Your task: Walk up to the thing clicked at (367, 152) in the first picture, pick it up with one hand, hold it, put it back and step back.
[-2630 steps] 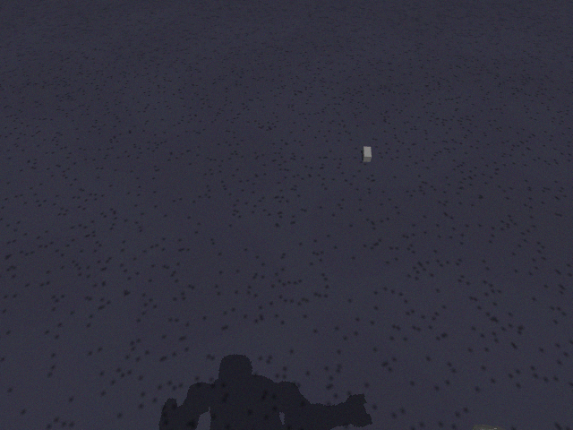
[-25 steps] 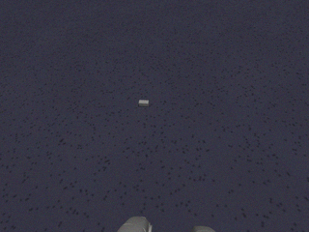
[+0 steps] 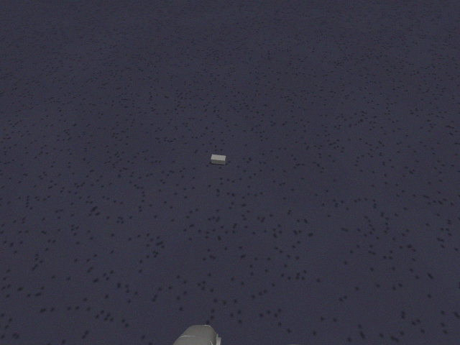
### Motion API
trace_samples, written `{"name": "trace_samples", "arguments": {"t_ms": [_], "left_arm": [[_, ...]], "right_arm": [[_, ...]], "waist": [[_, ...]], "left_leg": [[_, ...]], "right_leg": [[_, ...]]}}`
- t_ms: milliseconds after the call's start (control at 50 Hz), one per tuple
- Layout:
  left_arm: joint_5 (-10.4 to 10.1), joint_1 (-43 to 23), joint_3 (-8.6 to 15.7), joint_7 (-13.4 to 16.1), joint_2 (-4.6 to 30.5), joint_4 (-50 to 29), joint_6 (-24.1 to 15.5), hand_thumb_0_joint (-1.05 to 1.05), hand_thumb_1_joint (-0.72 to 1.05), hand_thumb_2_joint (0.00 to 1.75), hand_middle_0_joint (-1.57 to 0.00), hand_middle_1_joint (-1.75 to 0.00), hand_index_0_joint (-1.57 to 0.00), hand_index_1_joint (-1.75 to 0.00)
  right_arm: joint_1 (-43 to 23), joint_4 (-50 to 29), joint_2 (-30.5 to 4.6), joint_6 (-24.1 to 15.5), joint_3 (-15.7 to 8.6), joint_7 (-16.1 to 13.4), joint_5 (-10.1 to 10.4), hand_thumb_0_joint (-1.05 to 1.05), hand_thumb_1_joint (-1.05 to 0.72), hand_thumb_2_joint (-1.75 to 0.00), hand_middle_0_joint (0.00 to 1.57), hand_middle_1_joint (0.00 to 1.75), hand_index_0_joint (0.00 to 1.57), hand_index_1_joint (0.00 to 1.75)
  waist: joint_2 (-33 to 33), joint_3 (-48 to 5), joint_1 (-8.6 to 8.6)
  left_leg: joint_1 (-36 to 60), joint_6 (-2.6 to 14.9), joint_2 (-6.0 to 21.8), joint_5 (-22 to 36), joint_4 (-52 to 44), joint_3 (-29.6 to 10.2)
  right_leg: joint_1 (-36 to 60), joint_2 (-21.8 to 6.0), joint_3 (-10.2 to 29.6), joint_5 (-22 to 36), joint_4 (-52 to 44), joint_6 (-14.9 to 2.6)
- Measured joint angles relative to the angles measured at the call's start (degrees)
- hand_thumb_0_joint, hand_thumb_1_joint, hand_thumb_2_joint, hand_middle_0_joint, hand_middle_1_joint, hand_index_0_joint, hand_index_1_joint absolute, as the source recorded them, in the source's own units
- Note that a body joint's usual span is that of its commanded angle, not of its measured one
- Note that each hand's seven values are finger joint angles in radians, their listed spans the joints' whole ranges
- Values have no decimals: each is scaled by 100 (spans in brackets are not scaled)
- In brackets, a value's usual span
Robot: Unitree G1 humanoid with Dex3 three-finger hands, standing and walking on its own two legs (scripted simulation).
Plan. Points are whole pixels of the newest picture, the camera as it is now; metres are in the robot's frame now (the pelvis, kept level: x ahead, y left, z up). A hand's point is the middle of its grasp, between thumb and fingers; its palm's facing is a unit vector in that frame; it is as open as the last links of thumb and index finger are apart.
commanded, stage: step back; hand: left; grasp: from above
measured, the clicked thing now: (218, 159) +1.13 +0.15 -0.75
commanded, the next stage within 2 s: stand in 0.42 s
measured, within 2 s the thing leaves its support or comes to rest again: neither
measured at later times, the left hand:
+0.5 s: hand (102, 338) +0.14 +0.28 -0.14, palm faces +0.00 -0.94 -0.35, open 7.4 cm
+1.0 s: hand out of the picture +0.10 +0.28 -0.14, palm faces -0.04 -0.94 -0.34, open 7.4 cm
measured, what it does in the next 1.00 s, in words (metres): steps on the spot: left foot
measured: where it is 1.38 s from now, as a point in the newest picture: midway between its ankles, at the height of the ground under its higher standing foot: outside the picture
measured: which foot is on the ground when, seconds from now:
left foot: up 0.00-0.08, down 0.10-1.00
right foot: down 0.00-1.00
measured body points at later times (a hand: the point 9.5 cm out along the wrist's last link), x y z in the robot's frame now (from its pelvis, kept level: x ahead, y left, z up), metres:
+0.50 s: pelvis +0.04 +0.03 +0.01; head +0.06 +0.03 +0.46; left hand +0.14 +0.33 -0.12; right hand +0.16 -0.26 -0.11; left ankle +0.06 +0.15 -0.73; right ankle +0.01 -0.11 -0.73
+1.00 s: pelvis +0.03 +0.02 +0.02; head +0.04 +0.03 +0.47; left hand +0.11 +0.32 -0.12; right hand +0.09 -0.28 -0.12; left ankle +0.06 +0.15 -0.73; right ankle +0.01 -0.11 -0.73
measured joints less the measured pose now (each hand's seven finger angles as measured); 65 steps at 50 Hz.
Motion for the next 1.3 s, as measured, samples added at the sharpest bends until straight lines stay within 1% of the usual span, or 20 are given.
{"name": "trace_samples", "arguments": {"t_ms": [40,60,80,100,120,160,220,320,460,600,780,1080,1300], "left_arm": [[-11,-28,-35,1,17,12,16,0,90,89,-21,-30,-20,-30],[-27,-53,-50,3,35,21,36,0,90,89,-21,-30,-20,-30],[-50,-80,-64,7,55,25,67,0,90,89,-21,-30,-20,-30],[-74,-115,-80,16,70,27,102,0,90,89,-21,-30,-20,-30],[-103,-169,-89,33,91,38,139,0,90,89,-21,-30,-20,-30],[-174,-260,-105,55,107,77,212,0,90,89,-21,-30,-20,-30],[-172,-391,-137,71,128,201,243,0,90,89,-21,-30,-20,-30],[-181,-606,-174,62,157,358,198,0,90,89,-20,-30,-20,-30],[-192,-856,-229,76,113,543,171,0,90,89,-20,-30,-20,-30],[-186,-919,-328,34,28,759,162,0,90,89,-20,-30,-20,-30],[-162,-852,-339,8,-1,913,178,0,90,89,-20,-30,-20,-30],[-153,-629,-346,-13,20,981,199,0,90,89,-20,-30,-20,-30],[-168,-610,-369,0,31,922,196,0,90,89,-20,-30,-20,-30]], "right_arm": [[-45,16,-9,-21,-5,12,-2,0,-90,-90,21,30,20,30],[-73,30,-5,-31,-7,10,-1,0,-90,-90,21,30,20,30],[-100,46,-2,-49,-8,2,-3,0,-90,-90,21,30,20,30],[-134,67,0,-70,-14,-14,-11,0,-90,-90,21,30,20,30],[-199,107,35,-80,-19,-40,-24,0,-90,-90,21,30,20,30],[-323,162,108,-67,31,-54,-5,0,-90,-90,21,30,20,30],[-534,240,223,-33,129,-41,33,0,-90,-90,21,30,20,30],[-859,363,389,-50,233,-32,72,0,-90,-90,21,30,20,30],[-1166,521,402,-73,260,-23,98,0,-90,-90,21,30,20,30],[-1145,660,332,-113,277,5,100,0,-90,-90,21,30,20,30],[-958,841,272,-88,254,8,97,0,-90,-90,21,30,20,30],[-664,973,268,-54,279,32,84,0,-90,-90,21,30,20,30],[-674,935,275,-65,335,18,92,0,-90,-90,21,30,20,30]], "waist": [[-31,29,4],[-59,47,-2],[-86,63,-15],[-104,85,-36],[-175,138,-33],[-240,151,-2],[-199,124,-26],[-235,81,-75],[-217,63,-73],[-213,15,-112],[-230,-20,-163],[-194,-56,-216],[-183,-87,-211]], "left_leg": [[80,-30,109,102,-529,131],[178,-37,148,273,-876,211],[315,-34,164,565,-1278,283],[423,-57,155,1111,-1583,314],[458,-92,105,1325,-1608,361],[433,-95,95,1167,-1485,445],[429,-100,208,1017,-1417,433],[555,-99,214,1106,-1689,440],[838,-69,179,1282,-2121,509],[1189,-61,135,1542,-2667,549],[1362,-73,130,1761,-3026,572],[1305,-96,158,1858,-3113,560],[1301,-109,180,1832,-3081,559]], "right_leg": [[15,-56,-8,-71,46,42],[2,-94,-9,-137,124,67],[-28,-135,-11,-227,247,99],[-68,-175,-14,-332,400,137],[-92,-240,27,-421,537,177],[-109,-260,110,-464,575,217],[18,-143,103,-365,318,248],[187,-129,100,-209,-61,256],[448,-161,153,-9,-497,304],[772,-197,175,244,-1009,335],[899,-196,192,430,-1292,329],[822,-164,184,505,-1336,300],[830,-144,186,495,-1335,290]]}}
